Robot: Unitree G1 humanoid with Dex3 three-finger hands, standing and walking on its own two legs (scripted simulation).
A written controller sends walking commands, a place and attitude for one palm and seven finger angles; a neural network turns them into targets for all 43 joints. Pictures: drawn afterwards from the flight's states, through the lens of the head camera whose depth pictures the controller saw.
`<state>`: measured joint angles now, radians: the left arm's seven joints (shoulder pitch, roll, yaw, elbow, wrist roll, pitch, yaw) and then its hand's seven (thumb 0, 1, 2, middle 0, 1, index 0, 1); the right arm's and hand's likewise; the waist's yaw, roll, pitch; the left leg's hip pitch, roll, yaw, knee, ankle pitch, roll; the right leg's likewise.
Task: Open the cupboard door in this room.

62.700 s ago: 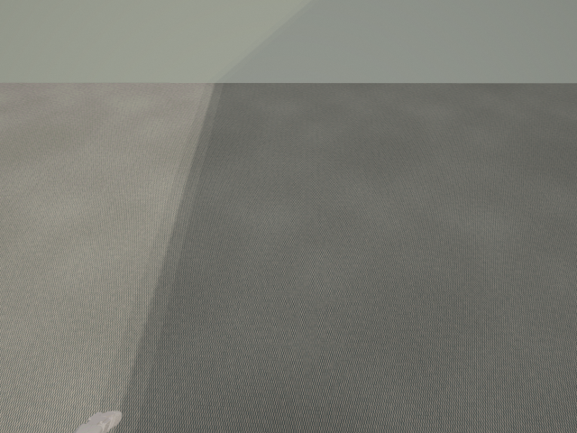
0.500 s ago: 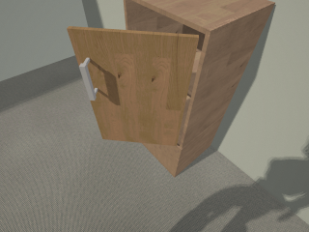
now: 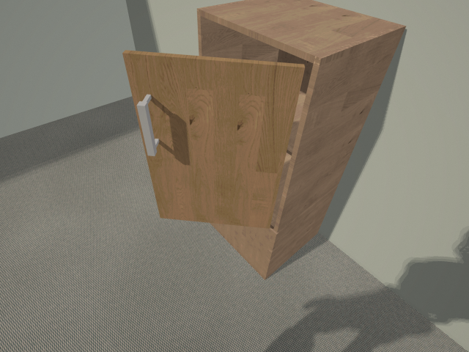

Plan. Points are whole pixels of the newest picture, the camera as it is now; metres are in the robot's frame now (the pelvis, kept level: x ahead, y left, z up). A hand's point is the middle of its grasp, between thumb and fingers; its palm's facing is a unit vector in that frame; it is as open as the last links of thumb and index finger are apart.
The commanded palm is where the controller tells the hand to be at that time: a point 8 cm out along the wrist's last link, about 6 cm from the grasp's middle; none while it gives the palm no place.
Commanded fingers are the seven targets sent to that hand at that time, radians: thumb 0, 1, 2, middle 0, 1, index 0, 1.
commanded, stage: look again from close up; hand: left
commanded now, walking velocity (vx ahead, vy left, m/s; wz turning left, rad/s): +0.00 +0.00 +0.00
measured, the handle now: (150, 126) +0.61 +0.26 +0.06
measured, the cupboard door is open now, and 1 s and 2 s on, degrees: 44 44 44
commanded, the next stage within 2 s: shuffle to correct the standing spot in 0.04 s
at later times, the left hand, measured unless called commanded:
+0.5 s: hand out of the picture -0.07 +0.22 -0.19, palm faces +0.04 -0.99 -0.15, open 7.4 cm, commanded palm none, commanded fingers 0.00 0.90 0.90 -0.20 -0.30 -0.20 -0.30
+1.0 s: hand out of the picture +0.13 +0.22 -0.15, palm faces -0.03 -0.99 -0.17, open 7.3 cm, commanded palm none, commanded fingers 0.00 0.90 0.90 -0.20 -0.30 -0.20 -0.30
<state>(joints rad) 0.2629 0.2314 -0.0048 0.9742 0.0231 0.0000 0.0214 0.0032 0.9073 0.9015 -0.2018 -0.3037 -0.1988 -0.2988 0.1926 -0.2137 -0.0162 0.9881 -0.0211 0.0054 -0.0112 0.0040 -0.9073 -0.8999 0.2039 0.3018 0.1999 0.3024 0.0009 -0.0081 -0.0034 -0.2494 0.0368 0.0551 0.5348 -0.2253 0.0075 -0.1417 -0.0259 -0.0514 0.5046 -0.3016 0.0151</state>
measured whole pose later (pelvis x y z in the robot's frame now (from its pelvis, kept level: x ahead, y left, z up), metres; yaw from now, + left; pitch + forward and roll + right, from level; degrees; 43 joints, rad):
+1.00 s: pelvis +0.04 +0.07 +0.00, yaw -3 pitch -1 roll +0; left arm 0.23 0.12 0.05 0.97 0.03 -0.01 0.01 0.00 0.93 0.90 -0.20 -0.30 -0.20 -0.30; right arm 0.41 -0.12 -0.03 1.12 -0.03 -0.03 -0.02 0.00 -0.91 -0.90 0.21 0.30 0.20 0.30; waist -0.05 0.01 -0.01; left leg -0.17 -0.05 0.15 0.42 -0.24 0.11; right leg -0.22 -0.06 -0.08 0.48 -0.31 -0.02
